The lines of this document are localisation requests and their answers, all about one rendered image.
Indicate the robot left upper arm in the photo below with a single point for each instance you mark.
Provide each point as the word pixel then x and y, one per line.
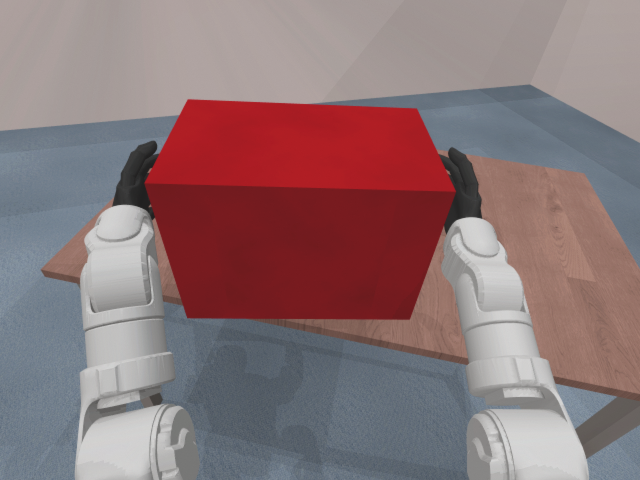
pixel 153 443

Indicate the left robot hand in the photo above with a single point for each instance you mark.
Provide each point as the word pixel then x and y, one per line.
pixel 131 189

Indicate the carton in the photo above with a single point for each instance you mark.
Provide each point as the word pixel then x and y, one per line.
pixel 299 211

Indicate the right robot forearm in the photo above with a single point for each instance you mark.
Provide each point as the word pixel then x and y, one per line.
pixel 504 366

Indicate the table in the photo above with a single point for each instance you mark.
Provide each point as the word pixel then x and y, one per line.
pixel 581 285

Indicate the right robot hand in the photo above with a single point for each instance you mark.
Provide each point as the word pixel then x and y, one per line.
pixel 467 200

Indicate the left robot forearm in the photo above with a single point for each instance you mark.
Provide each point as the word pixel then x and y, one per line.
pixel 122 312

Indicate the robot right upper arm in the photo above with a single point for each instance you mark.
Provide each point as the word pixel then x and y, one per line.
pixel 523 444

